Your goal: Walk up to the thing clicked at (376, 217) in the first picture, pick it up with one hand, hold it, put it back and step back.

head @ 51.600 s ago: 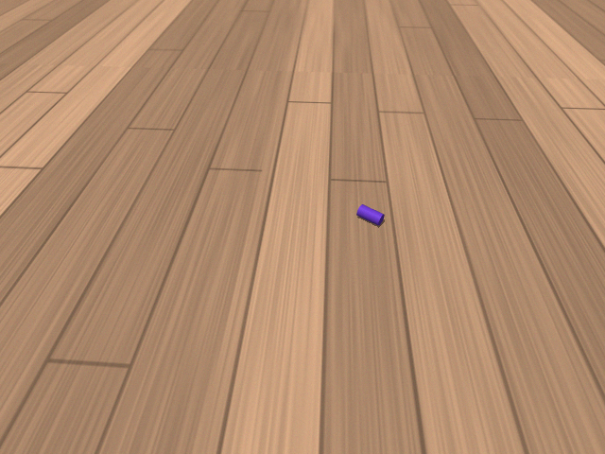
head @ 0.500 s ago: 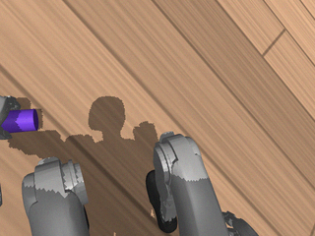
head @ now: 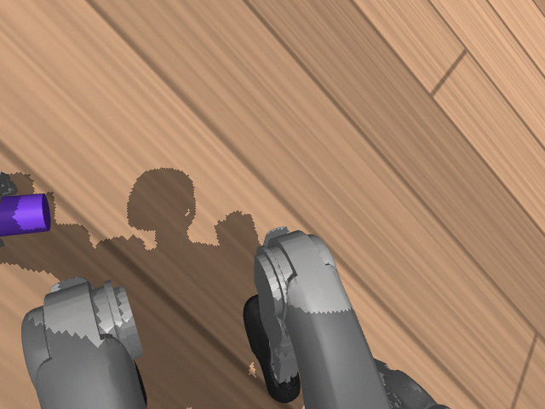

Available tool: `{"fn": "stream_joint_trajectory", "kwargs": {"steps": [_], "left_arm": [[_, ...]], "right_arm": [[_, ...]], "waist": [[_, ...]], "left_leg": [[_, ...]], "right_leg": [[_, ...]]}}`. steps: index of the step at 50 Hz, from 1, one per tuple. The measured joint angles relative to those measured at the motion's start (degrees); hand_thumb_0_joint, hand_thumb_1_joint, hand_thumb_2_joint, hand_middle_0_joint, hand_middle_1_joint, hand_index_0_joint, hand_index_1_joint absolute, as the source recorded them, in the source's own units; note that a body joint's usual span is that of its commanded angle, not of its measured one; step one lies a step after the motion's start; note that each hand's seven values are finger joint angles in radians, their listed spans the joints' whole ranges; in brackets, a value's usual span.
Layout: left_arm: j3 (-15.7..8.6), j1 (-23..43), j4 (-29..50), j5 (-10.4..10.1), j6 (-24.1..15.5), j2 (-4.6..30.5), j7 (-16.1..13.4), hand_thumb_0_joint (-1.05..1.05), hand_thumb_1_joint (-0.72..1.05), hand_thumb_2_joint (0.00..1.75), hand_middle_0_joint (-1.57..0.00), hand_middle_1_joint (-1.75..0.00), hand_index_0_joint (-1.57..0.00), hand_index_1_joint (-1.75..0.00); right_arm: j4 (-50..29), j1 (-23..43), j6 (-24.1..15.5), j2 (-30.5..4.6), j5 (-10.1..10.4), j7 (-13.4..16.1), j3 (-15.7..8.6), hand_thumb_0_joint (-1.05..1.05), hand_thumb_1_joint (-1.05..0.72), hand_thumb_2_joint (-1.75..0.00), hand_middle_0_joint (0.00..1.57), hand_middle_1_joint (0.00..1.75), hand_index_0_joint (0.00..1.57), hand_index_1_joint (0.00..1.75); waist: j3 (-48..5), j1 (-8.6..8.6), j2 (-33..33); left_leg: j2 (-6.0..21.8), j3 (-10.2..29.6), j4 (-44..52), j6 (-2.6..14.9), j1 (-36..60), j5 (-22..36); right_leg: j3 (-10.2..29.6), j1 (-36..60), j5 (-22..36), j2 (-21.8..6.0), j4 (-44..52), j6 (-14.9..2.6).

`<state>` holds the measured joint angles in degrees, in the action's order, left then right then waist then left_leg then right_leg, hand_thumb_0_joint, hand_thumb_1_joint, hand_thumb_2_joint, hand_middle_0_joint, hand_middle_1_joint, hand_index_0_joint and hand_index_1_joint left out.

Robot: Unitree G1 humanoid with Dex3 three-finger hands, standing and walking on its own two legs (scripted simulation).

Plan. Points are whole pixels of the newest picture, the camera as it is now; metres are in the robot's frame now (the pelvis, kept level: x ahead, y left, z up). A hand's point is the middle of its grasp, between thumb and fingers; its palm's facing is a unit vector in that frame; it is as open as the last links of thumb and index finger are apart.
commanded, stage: rest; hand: left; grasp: from above
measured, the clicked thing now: (1, 216) +0.43 +0.29 -0.26
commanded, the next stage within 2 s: open in 0.12 s
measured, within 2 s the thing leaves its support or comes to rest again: neither
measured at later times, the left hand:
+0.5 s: hand out of the picture +0.41 +0.31 -0.23, palm faces -0.43 -0.10 -0.90, open 9.2 cm
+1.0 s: hand out of the picture +0.41 +0.32 -0.23, palm faces -0.46 -0.14 -0.87, open 12.8 cm
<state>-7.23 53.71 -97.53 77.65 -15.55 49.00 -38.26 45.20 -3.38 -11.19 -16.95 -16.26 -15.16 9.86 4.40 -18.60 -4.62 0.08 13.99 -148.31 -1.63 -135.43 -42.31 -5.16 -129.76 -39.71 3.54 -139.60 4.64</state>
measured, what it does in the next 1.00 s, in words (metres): stands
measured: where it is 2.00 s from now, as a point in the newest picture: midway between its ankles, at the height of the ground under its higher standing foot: (210, 397)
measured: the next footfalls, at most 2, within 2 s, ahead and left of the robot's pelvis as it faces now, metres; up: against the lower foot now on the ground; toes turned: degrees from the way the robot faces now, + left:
none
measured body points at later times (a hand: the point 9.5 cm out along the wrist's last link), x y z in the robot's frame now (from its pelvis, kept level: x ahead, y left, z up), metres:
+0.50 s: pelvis -0.01 +0.00 +0.00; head +0.23 +0.13 +0.36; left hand +0.43 +0.31 -0.17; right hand +0.06 -0.26 -0.06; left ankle +0.06 +0.13 -0.26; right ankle +0.11 -0.13 -0.26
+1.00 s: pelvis -0.01 +0.00 +0.00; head +0.25 +0.12 +0.36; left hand +0.43 +0.32 -0.18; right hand +0.05 -0.26 -0.06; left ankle +0.06 +0.13 -0.26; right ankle +0.11 -0.13 -0.26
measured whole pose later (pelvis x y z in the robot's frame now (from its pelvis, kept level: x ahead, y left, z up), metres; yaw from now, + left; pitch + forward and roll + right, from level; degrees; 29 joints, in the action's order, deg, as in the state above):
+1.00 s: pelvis -0.01 +0.00 +0.00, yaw -1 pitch +26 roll -14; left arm -7.9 54.4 -98.3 75.3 -17.2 54.5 -35.2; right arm 42.5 -4.1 -13.1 -18.9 -17.0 -16.7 13.4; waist 7.7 -19.6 -6.0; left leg -0.1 15.7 -148.0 -1.6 -134.1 -41.4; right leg -6.8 -127.7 -38.4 3.7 -137.9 4.8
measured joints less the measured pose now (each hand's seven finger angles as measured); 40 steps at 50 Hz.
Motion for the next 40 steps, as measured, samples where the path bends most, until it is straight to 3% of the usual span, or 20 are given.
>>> {"fn": "stream_joint_trajectory", "kwargs": {"steps": [10,18,29,40], "left_arm": [[-1.57,0.51,-1.57,0.05,-1.4,2.64,0.65,-0.02,0.24,0.16,-0.87,-0.19,-0.95,-0.19],[1.02,0.18,-1.74,0.24,-2.08,2.99,-0.2,-0.02,0.25,0.21,-0.83,-0.24,-0.89,-0.24],[3.56,0.62,-2.09,-0.47,-0.41,1.5,-2.31,0.0,0.12,0.44,-0.65,-0.42,-0.66,-0.42],[-0.6,2.01,-2.29,-1.29,0.91,3.91,-0.97,0.0,-0.11,0.65,-0.45,-0.62,-0.45,-0.62]], "right_arm": [[-1.49,-0.88,-0.76,-0.99,-0.46,-0.55,1.44,0.0,-0.91,-0.9,0.2,0.3,0.2,0.3],[-0.97,-0.84,-1.0,-1.72,-1.16,-0.43,1.97,0.0,-0.91,-0.9,0.2,0.3,0.2,0.3],[-0.54,0.07,-2.79,-1.75,-1.07,-1.65,2.44,0.0,-0.9,-0.9,0.2,0.3,0.2,0.3],[-2.48,0.72,-3.92,-1.91,-0.73,-2.31,2.8,0.0,-0.91,-0.9,0.2,0.3,0.2,0.3]], "waist": [[1.4,-0.95,-0.84],[1.4,-0.86,-1.19],[1.0,-0.5,-1.12],[2.24,-1.43,-1.5]], "left_leg": [[-0.03,0.7,-0.11,-0.03,0.79,0.41],[0.06,1.18,-0.14,0.18,0.93,0.75],[0.13,1.19,0.27,0.56,0.97,0.79],[0.0,1.45,0.29,0.26,0.93,0.87]], "right_leg": [[-0.6,0.99,0.63,0.16,0.39,0.07],[-1.1,1.42,1.16,0.37,0.93,-0.17],[-1.29,1.83,1.18,0.35,1.66,-0.52],[-1.44,1.69,1.33,0.28,1.65,-0.14]]}}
